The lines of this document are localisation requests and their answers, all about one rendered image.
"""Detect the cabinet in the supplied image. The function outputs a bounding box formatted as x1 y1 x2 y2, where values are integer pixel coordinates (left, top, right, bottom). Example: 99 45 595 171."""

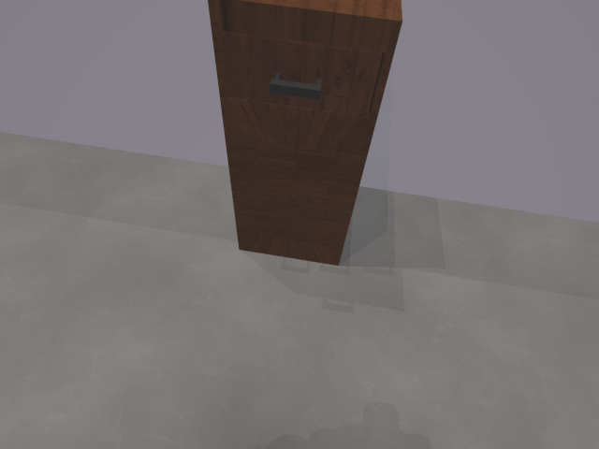
208 0 402 266

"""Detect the handle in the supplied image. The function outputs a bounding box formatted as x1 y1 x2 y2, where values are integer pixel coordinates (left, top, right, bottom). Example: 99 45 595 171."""
270 73 322 100

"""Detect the drawer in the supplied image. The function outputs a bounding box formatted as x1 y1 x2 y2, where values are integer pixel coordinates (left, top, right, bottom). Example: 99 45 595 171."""
223 32 382 116

